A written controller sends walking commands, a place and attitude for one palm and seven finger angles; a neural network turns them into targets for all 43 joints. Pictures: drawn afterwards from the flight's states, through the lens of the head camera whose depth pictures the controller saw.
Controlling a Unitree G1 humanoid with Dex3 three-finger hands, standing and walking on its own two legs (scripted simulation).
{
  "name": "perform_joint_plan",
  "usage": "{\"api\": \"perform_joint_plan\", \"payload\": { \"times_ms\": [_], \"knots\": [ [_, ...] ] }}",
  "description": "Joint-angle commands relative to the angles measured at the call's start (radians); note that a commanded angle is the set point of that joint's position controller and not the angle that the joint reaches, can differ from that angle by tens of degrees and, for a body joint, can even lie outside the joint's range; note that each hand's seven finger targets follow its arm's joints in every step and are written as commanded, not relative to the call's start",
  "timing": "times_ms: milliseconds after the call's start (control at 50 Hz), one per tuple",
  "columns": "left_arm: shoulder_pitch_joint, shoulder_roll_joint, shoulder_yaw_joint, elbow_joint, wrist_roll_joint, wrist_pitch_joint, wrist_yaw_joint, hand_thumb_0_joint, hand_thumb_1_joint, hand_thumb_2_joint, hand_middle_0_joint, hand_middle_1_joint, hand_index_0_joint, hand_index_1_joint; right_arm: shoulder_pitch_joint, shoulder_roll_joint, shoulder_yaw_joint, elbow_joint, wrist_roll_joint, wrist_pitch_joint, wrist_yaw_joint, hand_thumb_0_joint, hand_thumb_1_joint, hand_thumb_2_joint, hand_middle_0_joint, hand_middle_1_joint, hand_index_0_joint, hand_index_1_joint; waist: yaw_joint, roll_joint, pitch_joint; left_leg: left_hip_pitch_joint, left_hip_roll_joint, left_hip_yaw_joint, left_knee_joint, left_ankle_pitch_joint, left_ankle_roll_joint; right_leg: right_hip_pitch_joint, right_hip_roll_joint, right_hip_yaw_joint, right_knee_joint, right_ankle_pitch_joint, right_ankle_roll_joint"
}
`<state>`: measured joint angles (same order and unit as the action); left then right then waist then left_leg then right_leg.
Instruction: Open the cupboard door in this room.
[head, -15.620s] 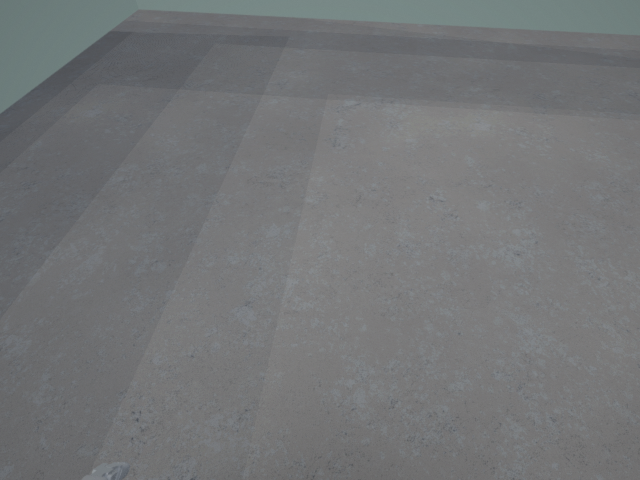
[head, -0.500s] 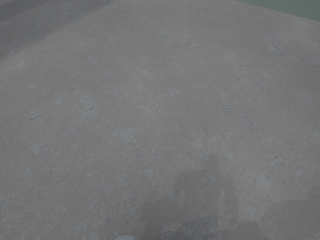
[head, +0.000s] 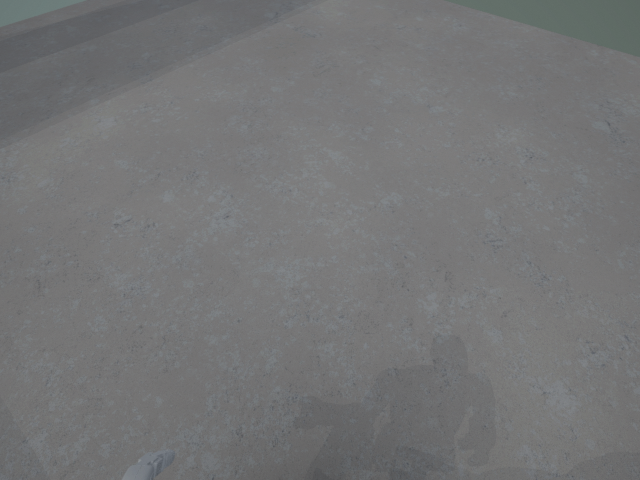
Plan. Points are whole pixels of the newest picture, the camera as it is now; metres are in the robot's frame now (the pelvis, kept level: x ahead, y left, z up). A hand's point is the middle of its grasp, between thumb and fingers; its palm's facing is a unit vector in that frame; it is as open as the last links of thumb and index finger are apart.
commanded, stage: turn or walk to find it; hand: left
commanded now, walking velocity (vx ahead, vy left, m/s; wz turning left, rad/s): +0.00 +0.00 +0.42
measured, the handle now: out of the picture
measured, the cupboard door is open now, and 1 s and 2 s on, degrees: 0 0 0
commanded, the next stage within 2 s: none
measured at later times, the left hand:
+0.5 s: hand out of the picture -0.06 +0.21 -0.18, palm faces +0.30 -0.92 -0.24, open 7.3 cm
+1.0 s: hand out of the picture -0.04 +0.19 -0.15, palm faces +0.43 -0.86 -0.27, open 7.3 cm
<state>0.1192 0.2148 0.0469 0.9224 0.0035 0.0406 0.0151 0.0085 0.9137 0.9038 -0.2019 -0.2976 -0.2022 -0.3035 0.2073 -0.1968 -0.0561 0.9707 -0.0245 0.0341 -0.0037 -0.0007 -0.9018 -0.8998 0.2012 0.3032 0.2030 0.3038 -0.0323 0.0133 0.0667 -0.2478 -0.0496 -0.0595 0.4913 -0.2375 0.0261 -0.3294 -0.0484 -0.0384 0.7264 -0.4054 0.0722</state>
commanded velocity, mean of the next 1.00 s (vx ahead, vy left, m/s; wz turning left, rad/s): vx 0.00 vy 0.00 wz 0.42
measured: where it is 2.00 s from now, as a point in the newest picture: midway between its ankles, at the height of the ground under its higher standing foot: outside the picture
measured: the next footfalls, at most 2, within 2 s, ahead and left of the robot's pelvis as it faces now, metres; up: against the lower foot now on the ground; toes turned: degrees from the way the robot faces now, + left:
right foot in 0.04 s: +0.04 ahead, -0.12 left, +0.00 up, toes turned -2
left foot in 0.50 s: -0.03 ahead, +0.13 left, +0.00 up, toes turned +18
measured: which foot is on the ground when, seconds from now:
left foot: down 0.00-0.04, up 0.06-0.48, down 0.50-0.92, up 0.94-1.00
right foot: up 0.00-0.02, down 0.04-0.50, up 0.52-0.88, down 0.90-1.00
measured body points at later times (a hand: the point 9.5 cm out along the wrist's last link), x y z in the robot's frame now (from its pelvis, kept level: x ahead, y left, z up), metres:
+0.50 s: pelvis -0.04 +0.00 -0.01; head +0.00 +0.02 +0.43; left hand -0.07 +0.26 -0.17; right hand +0.11 -0.23 -0.15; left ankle -0.07 +0.11 -0.74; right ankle +0.00 -0.12 -0.74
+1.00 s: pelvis -0.04 -0.02 +0.00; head +0.00 -0.04 +0.44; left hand -0.06 +0.24 -0.13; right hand +0.11 -0.23 -0.17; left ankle -0.10 +0.10 -0.69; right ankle +0.00 -0.11 -0.74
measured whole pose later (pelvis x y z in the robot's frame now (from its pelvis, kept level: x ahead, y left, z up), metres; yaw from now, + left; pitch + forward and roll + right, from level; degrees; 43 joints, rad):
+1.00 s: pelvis -0.04 -0.02 +0.00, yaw +25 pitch -1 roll +1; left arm 0.18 0.17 0.03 0.91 0.01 0.00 0.02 0.01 0.91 0.90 -0.20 -0.30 -0.20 -0.30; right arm 0.20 -0.23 -0.08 0.98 -0.02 0.07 0.00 0.00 -0.90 -0.90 0.20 0.30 0.20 0.30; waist -0.02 0.06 0.07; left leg -0.42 -0.06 -0.07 0.92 -0.46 -0.02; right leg -0.25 -0.05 -0.11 0.58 -0.32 -0.03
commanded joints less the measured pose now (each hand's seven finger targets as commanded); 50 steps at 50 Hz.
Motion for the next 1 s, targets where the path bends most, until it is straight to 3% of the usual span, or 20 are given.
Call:
{"api": "perform_joint_plan", "payload": {
  "times_ms": [0, 20, 40, 100, 160, 340, 420, 440, 460, 480, 500, 560, 600, 760, 840, 860, 880, 900, 940, 980],
  "knots": [
    [0.142, 0.135, 0.029, -0.034, 0.008, -0.042, 0.013, 0.000, 0.900, 0.900, -0.200, -0.300, -0.200, -0.300, -0.006, -0.157, -0.046, -0.073, 0.013, -0.017, -0.002, 0.000, -0.900, -0.900, 0.200, 0.300, 0.200, 0.300, 0.064, 0.022, -0.144, -0.092, 0.160, -0.205, 0.035, 0.250, 0.043, 0.283, -0.057, 0.039, -0.371, 0.247, -0.025],
    [0.166, 0.209, 0.045, -0.032, 0.022, -0.051, 0.021, 0.000, 0.900, 0.900, -0.200, -0.300, -0.200, -0.300, 0.013, -0.098, -0.036, -0.092, 0.020, -0.021, 0.004, 0.000, -0.900, -0.900, 0.200, 0.300, 0.200, 0.300, 0.069, -0.215, -0.160, -0.272, 0.032, -0.057, 0.204, -0.048, -0.026, 0.397, -0.287, 0.256, -0.411, 0.325, -0.107],
    [0.159, 0.236, 0.048, -0.050, 0.018, -0.049, 0.019, 0.000, 0.900, 0.900, -0.200, -0.300, -0.200, -0.300, -0.001, -0.111, -0.042, -0.103, 0.010, -0.008, 0.000, 0.000, -0.900, -0.900, 0.200, 0.300, 0.200, 0.300, 0.079, -0.255, -0.118, -0.296, -0.011, -0.013, 0.413, -0.339, -0.050, 0.272, -0.441, 0.354, -0.453, 0.346, -0.219],
    [0.039, 0.156, 0.039, -0.076, 0.013, -0.047, 0.020, 0.000, 0.900, 0.900, -0.200, -0.300, -0.200, -0.300, 0.006, -0.126, -0.050, -0.060, 0.001, 0.018, 0.011, 0.000, -0.900, -0.900, 0.200, 0.300, 0.200, 0.300, 0.026, -0.148, -0.008, -0.305, 0.055, -0.033, 0.706, -0.221, -0.054, 0.105, -0.321, 0.197, -0.453, 0.268, -0.215],
    [0.029, 0.129, 0.030, -0.076, 0.017, -0.054, 0.020, 0.000, 0.900, 0.900, -0.200, -0.300, -0.200, -0.300, 0.046, -0.105, -0.045, -0.038, 0.003, 0.022, 0.020, 0.000, -0.900, -0.900, 0.200, 0.300, 0.200, 0.300, 0.011, -0.172, -0.025, -0.284, 0.073, 0.009, 0.712, -0.145, -0.080, 0.125, -0.267, 0.059, -0.424, 0.353, -0.182],
    [0.159, 0.201, 0.052, -0.015, 0.029, -0.043, 0.013, 0.000, 0.900, 0.900, -0.200, -0.300, -0.200, -0.300, -0.077, -0.080, -0.019, -0.064, 0.014, 0.007, 0.018, 0.000, -0.900, -0.900, 0.200, 0.300, 0.200, 0.300, 0.084, -0.216, -0.066, -0.181, 0.076, 0.115, 0.339, -0.242, -0.085, 0.229, -0.310, 0.011, -0.348, 0.528, -0.215],
    [0.136, 0.209, 0.057, -0.004, 0.022, -0.034, 0.012, 0.000, 0.900, 0.900, -0.200, -0.300, -0.200, -0.300, -0.005, -0.095, -0.016, -0.050, 0.016, -0.010, 0.012, 0.000, -0.900, -0.900, 0.200, 0.300, 0.200, 0.300, 0.036, -0.200, -0.115, 0.011, 0.067, 0.149, 0.036, -0.077, -0.066, 0.177, -0.295, -0.047, -0.229, 0.507, -0.151],
    [0.132, 0.188, 0.055, -0.008, 0.013, -0.027, 0.009, 0.000, 0.900, 0.900, -0.200, -0.300, -0.200, -0.300, 0.032, -0.128, -0.023, -0.043, 0.014, -0.019, 0.014, 0.000, -0.900, -0.900, 0.200, 0.300, 0.200, 0.300, 0.010, -0.105, -0.139, 0.139, 0.096, 0.113, -0.095, 0.049, -0.051, 0.091, -0.261, -0.089, -0.128, 0.417, -0.101],
    [0.151, 0.133, 0.046, -0.029, 0.005, -0.020, 0.005, 0.000, 0.900, 0.900, -0.200, -0.300, -0.200, -0.300, 0.044, -0.217, -0.043, -0.051, 0.007, -0.028, 0.013, 0.000, -0.900, -0.900, 0.200, 0.300, 0.200, 0.300, 0.003, 0.160, -0.155, 0.266, 0.299, -0.153, -0.163, 0.210, 0.020, -0.120, -0.145, -0.142, 0.062, 0.113, -0.033],
    [0.104, 0.088, 0.025, -0.065, 0.011, -0.014, 0.002, 0.000, 0.900, 0.900, -0.200, -0.300, -0.200, -0.300, 0.083, -0.290, -0.058, -0.049, 0.006, -0.020, 0.008, 0.000, -0.900, -0.900, 0.200, 0.300, 0.200, 0.300, -0.024, 0.294, -0.119, 0.226, 0.457, -0.303, -0.191, 0.412, 0.128, -0.231, -0.078, -0.112, 0.218, -0.233, -0.002],
    [0.038, 0.102, 0.026, -0.063, 0.015, 0.002, 0.011, 0.000, 0.900, 0.900, -0.200, -0.300, -0.200, -0.300, 0.094, -0.276, -0.057, -0.031, 0.002, -0.021, -0.004, 0.000, -0.900, -0.900, 0.200, 0.300, 0.200, 0.300, -0.048, 0.276, -0.104, 0.131, 0.446, -0.296, -0.211, 0.325, 0.150, -0.211, -0.084, -0.023, 0.309, -0.215, -0.006],
    [0.062, 0.110, 0.037, -0.019, 0.015, -0.001, -0.009, 0.000, 0.900, 0.900, -0.200, -0.300, -0.200, -0.300, -0.052, -0.206, -0.031, -0.063, 0.001, -0.023, -0.015, 0.000, -0.900, -0.900, 0.200, 0.300, 0.200, 0.300, 0.025, 0.159, -0.024, 0.048, 0.319, -0.174, -0.202, 0.220, 0.123, -0.216, -0.075, 0.004, 0.386, -0.035, -0.007],
    [0.091, 0.106, 0.034, -0.003, 0.015, -0.005, -0.011, 0.000, 0.900, 0.900, -0.200, -0.300, -0.200, -0.300, -0.051, -0.198, -0.029, -0.068, 0.005, -0.029, -0.014, 0.000, -0.900, -0.900, 0.200, 0.300, 0.200, 0.300, 0.029, 0.127, -0.056, 0.086, 0.282, -0.128, -0.189, 0.294, 0.115, -0.199, -0.063, 0.002, 0.372, 0.005, 0.004],
    [0.060, 0.083, 0.020, -0.045, 0.007, -0.014, -0.002, 0.000, 0.900, 0.900, -0.200, -0.300, -0.200, -0.300, -0.015, -0.207, -0.046, -0.069, 0.000, -0.018, -0.009, 0.000, -0.900, -0.900, 0.200, 0.300, 0.200, 0.300, 0.005, 0.137, -0.094, 0.119, 0.281, -0.207, -0.129, 0.388, 0.145, -0.097, -0.013, -0.008, 0.080, -0.048, 0.006],
    [0.155, 0.089, 0.022, -0.024, 0.004, -0.030, 0.003, 0.000, 0.900, 0.900, -0.200, -0.300, -0.200, -0.300, -0.048, -0.201, -0.050, -0.081, 0.004, -0.012, -0.006, 0.000, -0.900, -0.900, 0.200, 0.300, 0.200, 0.300, 0.052, 0.137, -0.125, 0.020, 0.227, -0.218, -0.047, 0.359, 0.102, 0.110, 0.013, -0.037, -0.214, 0.126, -0.005],
    [0.187, 0.114, 0.027, -0.019, 0.007, -0.039, 0.007, 0.000, 0.900, 0.900, -0.200, -0.300, -0.200, -0.300, -0.047, -0.177, -0.049, -0.082, 0.011, -0.014, -0.002, 0.000, -0.900, -0.900, 0.200, 0.300, 0.200, 0.300, 0.067, 0.076, -0.131, -0.050, 0.184, -0.197, 0.011, 0.275, 0.060, 0.214, -0.018, -0.011, -0.342, 0.220, -0.013],
    [0.208, 0.181, 0.039, -0.019, 0.020, -0.051, 0.015, 0.000, 0.900, 0.900, -0.200, -0.300, -0.200, -0.300, -0.024, -0.121, -0.041, -0.095, 0.019, -0.016, 0.003, 0.000, -0.900, -0.900, 0.200, 0.300, 0.200, 0.300, 0.072, -0.124, -0.151, -0.208, 0.088, -0.088, 0.164, 0.048, -0.002, 0.343, -0.206, 0.166, -0.411, 0.273, -0.067],
    [0.202, 0.241, 0.049, -0.028, 0.027, -0.051, 0.016, 0.000, 0.900, 0.900, -0.200, -0.300, -0.200, -0.300, -0.045, -0.086, -0.034, -0.123, 0.015, -0.015, 0.006, 0.000, -0.900, -0.900, 0.200, 0.300, 0.200, 0.300, 0.081, -0.300, -0.100, -0.325, -0.022, 0.013, 0.367, -0.327, -0.049, 0.312, -0.403, 0.338, -0.435, 0.410, -0.181],
    [0.132, 0.198, 0.049, -0.051, 0.015, -0.052, 0.019, 0.000, 0.900, 0.900, -0.200, -0.300, -0.200, -0.300, -0.053, -0.135, -0.053, -0.093, 0.005, 0.013, 0.005, 0.000, -0.900, -0.900, 0.200, 0.300, 0.200, 0.300, 0.057, -0.238, -0.025, -0.300, 0.031, -0.053, 0.646, -0.293, -0.045, 0.111, -0.379, 0.307, -0.474, 0.295, -0.228],
    [0.049, 0.143, 0.034, -0.073, 0.014, -0.051, 0.018, 0.000, 0.900, 0.900, -0.200, -0.300, -0.200, -0.300, -0.005, -0.117, -0.049, -0.055, 0.002, 0.018, 0.016, 0.000, -0.900, -0.900, 0.200, 0.300, 0.200, 0.300, 0.011, -0.141, -0.010, -0.305, 0.060, -0.024, 0.722, -0.178, -0.060, 0.115, -0.286, 0.130, -0.426, 0.349, -0.187]
  ]
}}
